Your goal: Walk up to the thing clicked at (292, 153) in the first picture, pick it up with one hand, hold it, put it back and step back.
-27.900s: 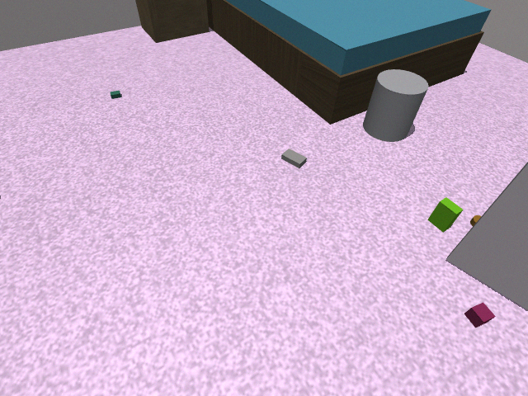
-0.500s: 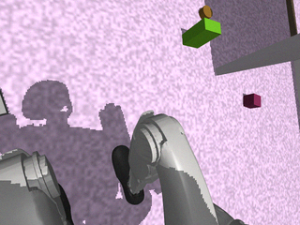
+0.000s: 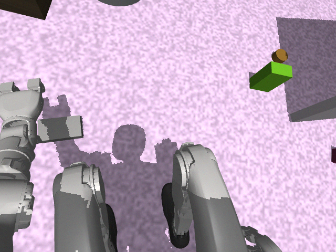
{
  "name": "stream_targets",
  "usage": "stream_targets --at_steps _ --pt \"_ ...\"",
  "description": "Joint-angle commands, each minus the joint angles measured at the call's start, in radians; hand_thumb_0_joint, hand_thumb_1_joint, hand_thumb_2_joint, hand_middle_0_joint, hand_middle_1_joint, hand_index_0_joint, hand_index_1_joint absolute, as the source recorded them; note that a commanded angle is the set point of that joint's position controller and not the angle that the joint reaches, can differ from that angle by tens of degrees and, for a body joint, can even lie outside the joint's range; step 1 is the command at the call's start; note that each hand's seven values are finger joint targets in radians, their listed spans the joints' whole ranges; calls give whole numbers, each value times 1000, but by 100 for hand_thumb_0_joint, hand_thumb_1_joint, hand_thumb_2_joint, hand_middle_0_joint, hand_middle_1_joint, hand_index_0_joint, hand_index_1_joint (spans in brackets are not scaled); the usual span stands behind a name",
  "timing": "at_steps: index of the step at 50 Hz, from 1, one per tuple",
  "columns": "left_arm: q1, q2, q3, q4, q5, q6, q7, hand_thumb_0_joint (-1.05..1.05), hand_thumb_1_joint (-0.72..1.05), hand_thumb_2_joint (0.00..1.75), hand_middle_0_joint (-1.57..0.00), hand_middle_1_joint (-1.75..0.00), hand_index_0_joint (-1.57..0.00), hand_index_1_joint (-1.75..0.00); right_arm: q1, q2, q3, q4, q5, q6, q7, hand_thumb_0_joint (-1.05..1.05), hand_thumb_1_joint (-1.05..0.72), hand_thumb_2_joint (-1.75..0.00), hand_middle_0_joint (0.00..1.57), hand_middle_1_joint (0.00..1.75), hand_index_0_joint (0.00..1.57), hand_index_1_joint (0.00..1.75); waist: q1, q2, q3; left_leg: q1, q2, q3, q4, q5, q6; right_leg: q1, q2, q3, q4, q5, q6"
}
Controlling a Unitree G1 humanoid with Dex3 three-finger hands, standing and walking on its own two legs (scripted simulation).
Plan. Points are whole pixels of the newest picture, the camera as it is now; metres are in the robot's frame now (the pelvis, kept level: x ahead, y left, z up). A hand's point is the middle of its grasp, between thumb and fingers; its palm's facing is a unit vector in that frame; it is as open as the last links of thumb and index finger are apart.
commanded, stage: withdraw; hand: left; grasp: from above
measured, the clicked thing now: (61, 129) +0.46 +0.24 -0.33
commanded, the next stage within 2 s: home in 0.38 s
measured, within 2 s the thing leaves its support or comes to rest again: neither
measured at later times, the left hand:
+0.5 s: hand (42, 114) +0.47 +0.26 -0.19, palm faces -0.36 -0.05 -0.93, open 13.8 cm
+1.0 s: hand (13, 148) +0.35 +0.24 -0.01, palm faces -0.33 -0.52 -0.79, open 8.8 cm
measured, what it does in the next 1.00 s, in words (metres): rises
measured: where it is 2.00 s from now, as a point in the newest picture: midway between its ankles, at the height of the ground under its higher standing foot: (143, 238)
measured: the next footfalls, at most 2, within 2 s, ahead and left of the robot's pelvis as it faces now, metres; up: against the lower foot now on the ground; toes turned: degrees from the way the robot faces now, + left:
none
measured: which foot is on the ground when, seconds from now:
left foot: down 0.00-1.00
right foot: down 0.00-1.00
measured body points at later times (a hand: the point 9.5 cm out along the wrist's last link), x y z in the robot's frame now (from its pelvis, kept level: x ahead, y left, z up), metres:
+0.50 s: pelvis -0.01 +0.00 -0.02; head +0.24 +0.06 +0.35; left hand +0.48 +0.26 -0.14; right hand +0.04 -0.28 -0.11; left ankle +0.07 +0.11 -0.31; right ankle +0.11 -0.11 -0.31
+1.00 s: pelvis +0.00 +0.00 +0.12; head +0.18 +0.04 +0.53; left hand +0.36 +0.26 +0.03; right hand +0.15 -0.27 +0.00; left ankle +0.07 +0.11 -0.31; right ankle +0.11 -0.11 -0.31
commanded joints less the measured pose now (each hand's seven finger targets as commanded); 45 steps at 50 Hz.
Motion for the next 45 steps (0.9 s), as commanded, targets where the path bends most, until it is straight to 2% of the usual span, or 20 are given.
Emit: stream_targets --at_steps 1,4,6,11,15,18,20,23,24,26,27,28,29,31,33,36,38,39,41,45 --pt "-298 124 -18 -71 -24 -32 -72 0 -45 98 -15 -99 -14 -100 212 -239 -89 -35 19 34 -71 0 -90 -91 20 30 20 30 -73 17 -464 290 -48 42 -277 112 15 416 66 14 -305 114 -27" --pt "-312 175 4 -13 4 -93 -92 0 -47 100 -12 -101 -12 -102 182 -219 -70 -50 13 40 -114 0 -90 -90 20 30 20 30 -51 -39 -413 219 -62 74 -265 57 16 448 62 52 -340 6 -26" --pt "-365 133 -37 -17 26 -138 -79 0 -47 99 -12 -101 -12 -101 156 -200 -56 -66 7 33 -131 0 -90 -90 20 30 20 30 -53 2 -417 237 -69 78 -271 33 9 420 60 55 -335 -33 -30" --pt "-463 184 -23 106 110 -211 41 0 -48 100 -9 -102 -9 -102 152 -206 -37 -54 -17 7 -166 0 -89 -90 20 30 20 30 -66 57 -469 287 -67 65 -249 40 1 354 59 42 -283 -24 -29" --pt "-563 283 29 163 180 -211 148 0 -47 98 -9 -101 -10 -100 183 -227 -19 -42 -47 -20 -170 0 -89 -90 20 30 20 30 -71 174 -534 398 -63 69 -231 106 -9 324 50 26 -243 44 -32" --pt "-629 348 84 121 191 -187 209 0 -49 99 -8 -101 -9 -100 195 -245 -22 -29 -65 -31 -161 0 -90 -90 20 30 20 30 -69 279 -596 477 -57 64 -237 133 -13 298 37 -4 -209 89 -27" --pt "-582 320 87 147 178 -153 220 0 -49 97 -9 -99 -11 -98 184 -242 -28 -34 -74 -35 -147 0 -90 -90 20 30 20 30 -69 344 -643 530 -50 57 -246 157 -21 284 36 -21 -174 133 -29" --pt "-513 296 94 90 133 -104 200 0 -48 88 -18 -90 -19 -88 195 -235 -47 -30 -69 -29 -125 0 -89 -89 20 30 20 30 -39 389 -753 595 -49 56 -253 247 -26 317 33 -31 -153 224 -32" --pt "-531 340 127 -4 114 -96 193 0 -45 94 -13 -97 -14 -95 213 -244 -65 -20 -62 -23 -124 0 -90 -90 20 30 20 30 -23 396 -821 615 -49 51 -263 265 -26 340 31 -30 -158 244 -32" --pt "-484 293 103 -20 88 -72 145 0 -42 91 -14 -95 -16 -93 239 -241 -80 -8 -48 -11 -114 0 -90 -90 20 30 20 30 -23 396 -792 615 -46 52 -277 299 -28 344 29 -23 -169 269 -33" --pt "-487 314 126 -5 78 -66 125 0 -40 88 -22 -87 -19 -85 240 -247 -86 -20 -46 -8 -111 0 -89 -89 20 30 20 30 -39 348 -773 593 -43 47 -266 299 -24 358 35 -27 -174 278 -37" --pt "-438 237 76 -15 62 -59 93 0 -37 88 -22 -79 -19 -77 254 -236 -85 -16 -32 2 -108 0 -89 -89 20 30 20 30 -19 334 -783 581 -50 53 -287 308 -20 379 35 -20 -195 277 -39" --pt "-398 313 150 6 46 -52 81 0 -32 88 -22 -71 -19 -72 282 -249 -100 -2 -30 7 -112 0 -89 -89 20 30 20 30 -31 289 -762 557 -47 49 -280 311 -15 410 36 -21 -204 293 -33" --pt "-335 277 149 -100 -6 -45 29 0 -19 86 -21 -62 -19 -64 294 -232 -106 -21 -3 22 -116 0 -89 -90 20 30 20 30 17 264 -820 592 -50 48 -322 342 -13 468 32 -9 -241 304 -37" --pt "-229 175 94 -149 -65 -37 -29 0 -3 89 -21 -58 -20 -59 290 -237 -131 -41 20 42 -122 0 -89 -90 20 30 20 30 16 229 -799 594 -48 38 -367 330 -14 489 34 -7 -278 292 -34" --pt "-173 180 95 -372 -155 -37 -92 0 21 86 -20 -49 -19 -50 282 -226 -145 -85 50 66 -141 0 -89 -90 20 30 20 30 46 160 -837 600 -49 36 -417 298 -4 591 37 9 -350 284 -30" --pt "-38 118 65 -462 -227 -25 -135 0 37 87 -20 -44 -19 -45 252 -210 -144 -119 65 74 -151 0 -90 -90 20 30 20 30 61 123 -777 593 -47 31 -469 255 -3 619 38 17 -400 250 -26" --pt "-4 136 85 -497 -265 -19 -147 0 45 87 -20 -40 -19 -41 244 -201 -144 -120 73 80 -159 0 -90 -90 20 30 20 30 72 90 -762 585 -46 37 -485 230 1 655 42 26 -431 235 -23" --pt "-21 50 27 -642 -337 -19 -179 0 61 81 -18 -29 -18 -29 193 -178 -136 -155 87 77 -178 0 -90 -90 20 30 20 30 74 86 -733 609 -46 28 -531 183 -3 664 40 33 -473 193 -26" --pt "129 57 77 -706 -412 11 -190 0 90 90 -20 -30 -20 -30 139 -156 -128 -172 112 73 -220 0 -90 -90 20 30 20 30 114 65 -642 663 -43 22 -633 113 -4 716 40 52 -563 131 -23"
